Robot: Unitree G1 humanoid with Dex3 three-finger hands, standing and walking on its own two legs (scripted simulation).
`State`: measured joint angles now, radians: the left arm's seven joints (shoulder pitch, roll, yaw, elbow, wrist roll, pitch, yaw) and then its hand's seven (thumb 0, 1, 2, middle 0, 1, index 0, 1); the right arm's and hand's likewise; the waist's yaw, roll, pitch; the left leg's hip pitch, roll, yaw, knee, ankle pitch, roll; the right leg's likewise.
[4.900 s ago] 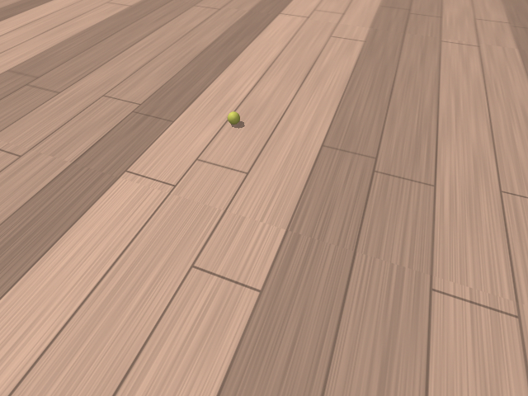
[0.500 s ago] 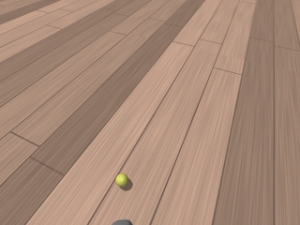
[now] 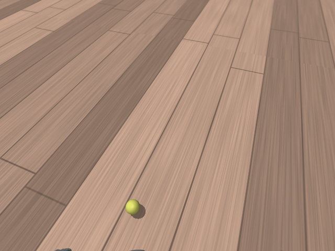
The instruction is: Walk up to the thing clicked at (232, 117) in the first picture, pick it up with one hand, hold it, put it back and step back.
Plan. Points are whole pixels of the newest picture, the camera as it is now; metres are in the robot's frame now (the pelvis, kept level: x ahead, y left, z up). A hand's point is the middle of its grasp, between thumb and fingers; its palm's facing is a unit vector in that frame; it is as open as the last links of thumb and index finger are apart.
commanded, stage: walk up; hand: left
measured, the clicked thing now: (132, 206) +0.42 +0.25 -0.72
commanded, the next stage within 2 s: stand in 0.98 s
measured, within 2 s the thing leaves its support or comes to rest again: neither
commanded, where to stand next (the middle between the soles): +0.08 +0.00 m, yaw +1 degrees
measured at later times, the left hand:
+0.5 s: hand out of the picture +0.10 +0.25 -0.14, palm faces +0.00 -0.95 -0.31, open 7.4 cm
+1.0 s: hand out of the picture +0.09 +0.26 -0.14, palm faces +0.02 -0.95 -0.32, open 7.4 cm
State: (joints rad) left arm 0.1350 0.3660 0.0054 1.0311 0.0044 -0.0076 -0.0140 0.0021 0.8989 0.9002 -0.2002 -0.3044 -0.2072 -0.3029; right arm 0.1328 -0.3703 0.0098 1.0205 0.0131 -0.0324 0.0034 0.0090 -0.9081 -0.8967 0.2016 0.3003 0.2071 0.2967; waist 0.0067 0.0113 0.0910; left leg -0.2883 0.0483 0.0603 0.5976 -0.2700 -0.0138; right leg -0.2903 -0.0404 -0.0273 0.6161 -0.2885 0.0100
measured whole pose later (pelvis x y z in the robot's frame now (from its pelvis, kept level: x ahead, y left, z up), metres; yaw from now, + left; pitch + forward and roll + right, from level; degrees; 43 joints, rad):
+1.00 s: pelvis +0.02 +0.01 +0.02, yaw +1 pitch -2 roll +0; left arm 0.09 0.34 0.02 1.17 0.01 0.00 -0.01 0.00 0.90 0.90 -0.20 -0.30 -0.21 -0.30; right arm 0.07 -0.34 0.00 1.16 -0.01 -0.03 0.00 0.01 -0.91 -0.90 0.20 0.30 0.21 0.30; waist 0.01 0.00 0.04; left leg -0.13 0.03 0.06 0.32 -0.16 -0.01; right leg -0.12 -0.04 -0.04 0.32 -0.17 0.02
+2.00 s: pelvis +0.03 +0.01 +0.02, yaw +1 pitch -2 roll +0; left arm 0.11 0.35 0.01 1.15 0.01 -0.01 0.00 0.00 0.90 0.90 -0.20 -0.30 -0.21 -0.30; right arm 0.09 -0.35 0.01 1.16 -0.01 -0.01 0.01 0.01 -0.91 -0.90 0.20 0.30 0.21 0.30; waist 0.01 0.00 0.04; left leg -0.11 0.03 0.05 0.31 -0.16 -0.01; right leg -0.10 -0.04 -0.05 0.30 -0.18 0.03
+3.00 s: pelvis +0.04 +0.01 +0.02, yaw +1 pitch -2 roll +0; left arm 0.11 0.35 0.00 1.14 0.01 -0.01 0.00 0.00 0.90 0.90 -0.20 -0.30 -0.21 -0.30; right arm 0.10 -0.35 0.00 1.14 -0.01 -0.01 0.00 0.01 -0.91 -0.90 0.20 0.30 0.21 0.30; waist 0.00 -0.01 0.04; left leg -0.10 0.02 0.05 0.30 -0.18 -0.01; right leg -0.07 -0.05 -0.06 0.29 -0.18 0.03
